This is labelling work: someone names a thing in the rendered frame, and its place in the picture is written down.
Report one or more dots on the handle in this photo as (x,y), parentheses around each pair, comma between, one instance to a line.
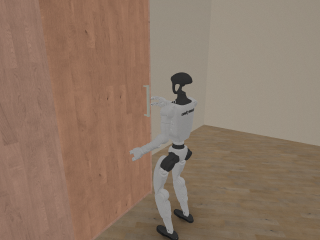
(147,100)

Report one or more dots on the right robot forearm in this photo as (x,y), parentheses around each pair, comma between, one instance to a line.
(167,102)

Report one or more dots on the robot right upper arm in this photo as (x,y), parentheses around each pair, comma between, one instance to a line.
(194,101)

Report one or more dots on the robot torso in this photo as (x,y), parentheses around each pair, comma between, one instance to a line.
(180,129)

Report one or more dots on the robot left upper arm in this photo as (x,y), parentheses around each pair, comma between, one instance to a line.
(166,113)

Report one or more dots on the wardrobe door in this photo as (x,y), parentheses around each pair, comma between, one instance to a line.
(98,60)
(34,201)

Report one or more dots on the left robot forearm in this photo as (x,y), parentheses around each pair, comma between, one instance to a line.
(154,144)

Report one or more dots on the robot right hand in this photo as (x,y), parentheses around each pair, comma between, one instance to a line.
(161,102)

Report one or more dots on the robot left hand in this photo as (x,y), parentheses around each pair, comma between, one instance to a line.
(136,152)

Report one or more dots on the robot head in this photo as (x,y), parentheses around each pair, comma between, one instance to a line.
(182,79)

